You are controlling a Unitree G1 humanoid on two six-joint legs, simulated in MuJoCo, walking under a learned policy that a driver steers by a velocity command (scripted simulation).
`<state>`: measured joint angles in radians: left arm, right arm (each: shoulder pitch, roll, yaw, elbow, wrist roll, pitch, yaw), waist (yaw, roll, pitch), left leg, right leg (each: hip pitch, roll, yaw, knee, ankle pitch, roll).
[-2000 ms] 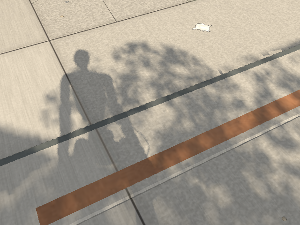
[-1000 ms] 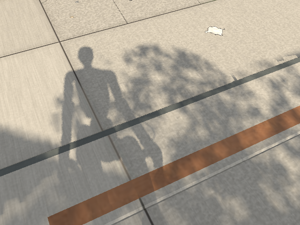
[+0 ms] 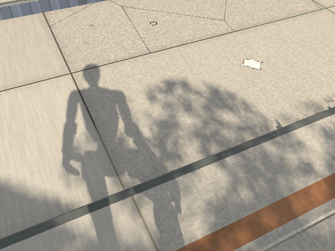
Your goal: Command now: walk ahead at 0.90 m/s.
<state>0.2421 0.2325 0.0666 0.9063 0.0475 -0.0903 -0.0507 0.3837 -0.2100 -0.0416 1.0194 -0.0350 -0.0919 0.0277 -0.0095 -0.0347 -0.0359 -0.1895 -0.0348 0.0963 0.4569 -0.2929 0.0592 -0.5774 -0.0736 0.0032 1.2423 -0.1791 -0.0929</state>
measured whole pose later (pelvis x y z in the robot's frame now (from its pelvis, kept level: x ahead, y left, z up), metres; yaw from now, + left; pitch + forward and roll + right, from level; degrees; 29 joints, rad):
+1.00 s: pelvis +0.62 -0.01 +0.00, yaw -32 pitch -1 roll +0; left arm 0.14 0.36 0.10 0.68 0.01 0.10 -0.02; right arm 0.21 -0.26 -0.02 0.67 -0.04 -0.02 -0.02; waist 0.00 -0.03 0.08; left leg -0.35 0.08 0.19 0.47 -0.10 0.05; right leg -0.59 0.00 -0.01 1.23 -0.37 0.03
